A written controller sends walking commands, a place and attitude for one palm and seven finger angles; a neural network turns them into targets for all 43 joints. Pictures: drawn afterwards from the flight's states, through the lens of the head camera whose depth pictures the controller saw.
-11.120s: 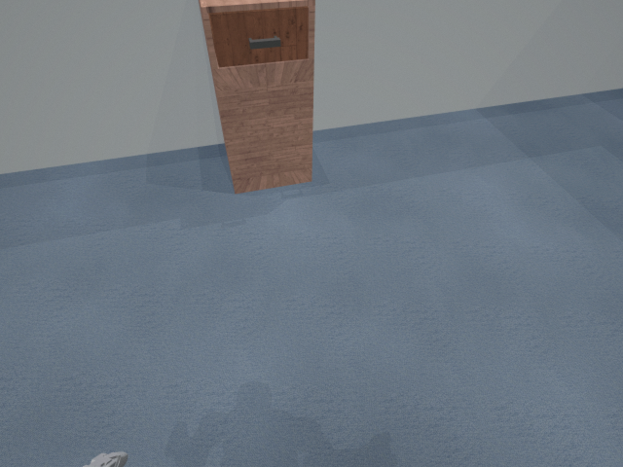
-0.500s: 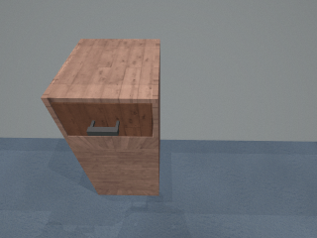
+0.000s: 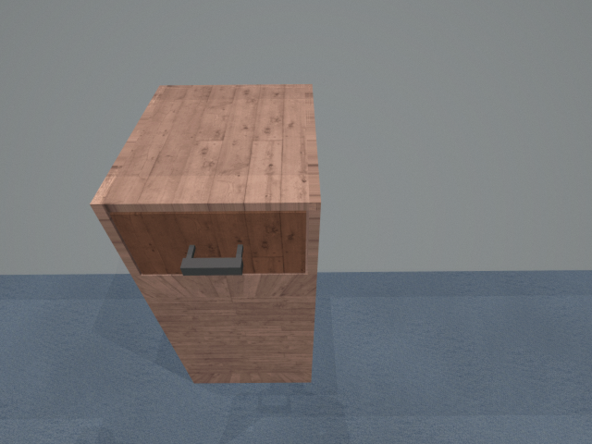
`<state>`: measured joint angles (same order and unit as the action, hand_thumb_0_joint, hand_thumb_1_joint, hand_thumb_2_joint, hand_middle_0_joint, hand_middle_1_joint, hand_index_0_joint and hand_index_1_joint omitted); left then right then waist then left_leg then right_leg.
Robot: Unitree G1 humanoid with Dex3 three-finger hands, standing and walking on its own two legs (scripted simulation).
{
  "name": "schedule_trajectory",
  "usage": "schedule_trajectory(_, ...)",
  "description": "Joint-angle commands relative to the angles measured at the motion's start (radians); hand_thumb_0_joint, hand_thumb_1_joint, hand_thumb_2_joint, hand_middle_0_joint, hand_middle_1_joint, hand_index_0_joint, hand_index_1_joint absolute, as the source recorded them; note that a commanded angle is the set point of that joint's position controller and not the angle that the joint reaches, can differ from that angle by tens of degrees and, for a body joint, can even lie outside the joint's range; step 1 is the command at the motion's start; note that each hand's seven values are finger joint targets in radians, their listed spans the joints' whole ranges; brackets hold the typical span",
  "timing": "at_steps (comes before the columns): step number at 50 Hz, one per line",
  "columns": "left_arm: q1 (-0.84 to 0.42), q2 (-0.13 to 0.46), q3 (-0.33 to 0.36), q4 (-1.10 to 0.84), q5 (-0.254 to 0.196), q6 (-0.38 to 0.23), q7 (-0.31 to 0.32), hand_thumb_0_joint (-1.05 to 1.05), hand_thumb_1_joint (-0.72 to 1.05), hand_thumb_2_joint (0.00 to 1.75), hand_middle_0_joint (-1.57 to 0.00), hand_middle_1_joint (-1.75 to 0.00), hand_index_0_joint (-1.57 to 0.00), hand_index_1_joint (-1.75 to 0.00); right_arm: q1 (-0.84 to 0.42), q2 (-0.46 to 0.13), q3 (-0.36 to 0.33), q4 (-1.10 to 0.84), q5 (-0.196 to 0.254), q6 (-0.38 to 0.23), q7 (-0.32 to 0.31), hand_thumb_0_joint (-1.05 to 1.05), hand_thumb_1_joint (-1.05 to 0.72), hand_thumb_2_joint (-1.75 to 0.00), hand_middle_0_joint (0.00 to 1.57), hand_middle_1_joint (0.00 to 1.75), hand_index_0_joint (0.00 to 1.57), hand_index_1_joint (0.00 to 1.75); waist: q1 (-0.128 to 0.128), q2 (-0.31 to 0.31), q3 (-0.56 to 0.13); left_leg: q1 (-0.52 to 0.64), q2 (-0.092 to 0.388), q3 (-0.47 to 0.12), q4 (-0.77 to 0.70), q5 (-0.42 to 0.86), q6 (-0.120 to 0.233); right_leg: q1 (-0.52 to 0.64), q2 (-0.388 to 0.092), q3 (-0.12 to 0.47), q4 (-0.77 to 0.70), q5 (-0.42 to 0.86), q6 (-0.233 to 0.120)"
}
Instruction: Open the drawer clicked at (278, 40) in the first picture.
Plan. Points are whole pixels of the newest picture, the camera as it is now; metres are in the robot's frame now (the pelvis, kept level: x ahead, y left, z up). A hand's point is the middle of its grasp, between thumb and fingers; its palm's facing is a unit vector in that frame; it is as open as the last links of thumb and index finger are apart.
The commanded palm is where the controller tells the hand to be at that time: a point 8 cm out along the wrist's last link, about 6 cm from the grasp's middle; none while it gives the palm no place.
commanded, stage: come to a stop and stand still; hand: left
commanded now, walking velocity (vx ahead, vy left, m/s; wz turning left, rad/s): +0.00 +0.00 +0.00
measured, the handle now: (214, 258) +0.45 +0.18 -0.05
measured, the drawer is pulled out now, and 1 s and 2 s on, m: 0.00 0.00 0.00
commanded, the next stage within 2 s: look again from close up in 0.24 s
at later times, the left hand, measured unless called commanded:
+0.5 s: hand out of the picture -0.01 +0.16 -0.17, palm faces +0.02 -0.98 -0.19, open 7.3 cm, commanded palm none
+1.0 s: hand out of the picture -0.04 +0.11 -0.17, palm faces +0.02 -0.98 -0.17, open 7.3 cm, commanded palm none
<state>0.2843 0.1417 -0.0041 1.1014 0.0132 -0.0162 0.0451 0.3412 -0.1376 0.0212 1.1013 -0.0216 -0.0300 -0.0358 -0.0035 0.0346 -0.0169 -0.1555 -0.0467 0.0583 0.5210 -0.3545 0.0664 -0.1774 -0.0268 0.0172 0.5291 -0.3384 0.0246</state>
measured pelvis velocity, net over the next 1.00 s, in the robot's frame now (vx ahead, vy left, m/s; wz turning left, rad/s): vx -0.02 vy -0.04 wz -0.01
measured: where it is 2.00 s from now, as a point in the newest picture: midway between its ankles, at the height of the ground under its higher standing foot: outside the picture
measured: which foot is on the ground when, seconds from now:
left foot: down 0.00-1.00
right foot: down 0.00-1.00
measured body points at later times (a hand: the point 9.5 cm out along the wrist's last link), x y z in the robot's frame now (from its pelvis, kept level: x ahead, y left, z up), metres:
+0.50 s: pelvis -0.01 -0.01 +0.01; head +0.00 -0.02 +0.46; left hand -0.01 +0.21 -0.15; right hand -0.02 -0.23 -0.16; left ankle -0.04 +0.07 -0.73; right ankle -0.03 -0.14 -0.73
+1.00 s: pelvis -0.02 -0.04 +0.01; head -0.02 -0.05 +0.46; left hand -0.04 +0.17 -0.15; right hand -0.04 -0.25 -0.16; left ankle -0.04 +0.07 -0.73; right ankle -0.03 -0.14 -0.73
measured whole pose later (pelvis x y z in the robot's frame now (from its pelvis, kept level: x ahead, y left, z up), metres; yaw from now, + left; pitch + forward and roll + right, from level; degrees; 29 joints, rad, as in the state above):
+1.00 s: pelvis -0.02 -0.04 +0.01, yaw +0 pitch -1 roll +1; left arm 0.33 0.11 -0.02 1.13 0.02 -0.02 0.04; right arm 0.30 -0.13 0.01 1.15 -0.01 -0.02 -0.03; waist 0.00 0.01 0.02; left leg -0.13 0.00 0.05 0.41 -0.26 0.01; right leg -0.17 0.02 0.01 0.46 -0.26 -0.03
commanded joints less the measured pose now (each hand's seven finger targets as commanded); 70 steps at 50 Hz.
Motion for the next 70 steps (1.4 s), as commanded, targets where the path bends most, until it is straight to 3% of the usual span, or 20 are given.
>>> schedule_trajectory(1,0.074,0.075,0.010,-0.025,-0.005,-0.004,0.007,0.00,0.90,0.90,-0.20,-0.30,-0.20,-0.30,0.075,-0.112,-0.017,-0.022,0.004,-0.014,-0.005,0.00,-0.90,-0.90,0.20,0.30,0.20,0.30,0.007,-0.029,0.104,-0.041,0.163,-0.138,-0.144,0.491,-0.006,-0.011,-0.041,0.015,-0.034,0.211,-0.056)
schedule_trajectory(5,0.062,0.084,0.014,-0.031,-0.007,0.000,0.008,0.00,0.90,0.90,-0.20,-0.30,-0.20,-0.30,0.072,-0.118,-0.017,-0.013,0.004,-0.015,-0.009,0.00,-0.90,-0.90,0.20,0.30,0.20,0.30,0.006,-0.006,0.075,0.012,0.163,-0.131,-0.144,0.605,-0.010,-0.002,-0.042,0.010,-0.022,0.236,-0.051)
schedule_trajectory(9,0.060,0.091,0.016,-0.029,-0.006,0.001,0.007,0.00,0.90,0.90,-0.20,-0.30,-0.20,-0.30,0.058,-0.116,-0.019,-0.012,0.006,-0.013,-0.011,0.00,-0.90,-0.90,0.20,0.30,0.20,0.30,0.005,-0.017,0.062,0.033,0.156,-0.120,-0.143,0.591,-0.009,0.010,-0.049,0.017,-0.039,0.273,-0.049)
schedule_trajectory(24,0.078,0.085,0.008,-0.004,-0.002,0.000,0.003,0.00,0.90,0.90,-0.20,-0.30,-0.20,-0.30,0.028,-0.103,-0.016,0.010,0.011,-0.004,-0.004,0.00,-0.90,-0.90,0.20,0.30,0.20,0.30,0.001,-0.046,0.106,0.009,0.145,-0.103,-0.189,0.318,-0.013,-0.001,-0.062,0.047,-0.113,0.249,-0.052)
schedule_trajectory(39,0.111,0.071,0.001,0.003,-0.001,-0.013,0.001,0.00,0.90,0.90,-0.20,-0.30,-0.20,-0.30,0.030,-0.081,-0.015,0.026,0.013,0.002,0.001,0.00,-0.90,-0.90,0.20,0.30,0.20,0.30,-0.001,-0.055,0.115,-0.007,0.140,-0.092,-0.188,0.204,-0.026,-0.029,-0.065,0.074,-0.162,0.223,-0.064)
schedule_trajectory(46,0.120,0.071,0.001,0.002,-0.002,-0.017,0.001,0.00,0.90,0.90,-0.20,-0.30,-0.20,-0.30,0.032,-0.075,-0.015,0.030,0.013,0.002,0.002,0.00,-0.90,-0.90,0.20,0.30,0.20,0.30,0.001,-0.049,0.106,-0.013,0.138,-0.086,-0.178,0.206,-0.033,-0.032,-0.066,0.088,-0.168,0.230,-0.070)
schedule_trajectory(50,0.106,0.089,0.011,-0.024,-0.002,-0.010,0.008,0.00,0.90,0.90,-0.20,-0.30,-0.20,-0.30,0.020,-0.080,-0.023,0.010,0.017,0.005,0.000,0.00,-0.90,-0.90,0.20,0.30,0.20,0.30,0.004,-0.033,0.103,-0.015,0.151,-0.088,-0.160,0.352,-0.038,-0.040,-0.073,0.092,-0.116,0.377,-0.072)
schedule_trajectory(54,0.114,0.089,0.012,-0.028,-0.002,-0.012,0.009,0.00,0.90,0.90,-0.20,-0.30,-0.20,-0.30,0.026,-0.075,-0.026,0.006,0.015,0.011,0.001,0.00,-0.90,-0.90,0.20,0.30,0.20,0.30,0.005,-0.040,0.055,-0.006,0.144,-0.078,-0.150,0.267,-0.041,-0.027,-0.080,0.106,-0.128,0.324,-0.078)
schedule_trajectory(63,0.079,0.095,0.011,-0.037,-0.001,-0.012,-0.002,0.00,0.90,0.90,-0.20,-0.30,-0.20,-0.30,0.031,-0.075,-0.023,0.011,0.008,0.018,0.011,0.00,-0.90,-0.90,0.20,0.30,0.20,0.30,-0.003,-0.081,0.140,-0.050,0.123,-0.077,-0.170,0.115,-0.046,-0.120,-0.069,0.135,-0.223,0.013,-0.079)
schedule_trajectory(70,0.087,0.091,0.013,-0.039,-0.002,-0.014,-0.005,0.00,0.90,0.90,-0.20,-0.30,-0.20,-0.30,0.045,-0.076,-0.021,0.012,0.006,0.011,0.010,0.00,-0.90,-0.90,0.20,0.30,0.20,0.30,0.002,-0.049,0.111,-0.056,0.126,-0.086,-0.184,0.123,-0.043,-0.092,-0.059,0.122,-0.220,0.033,-0.077)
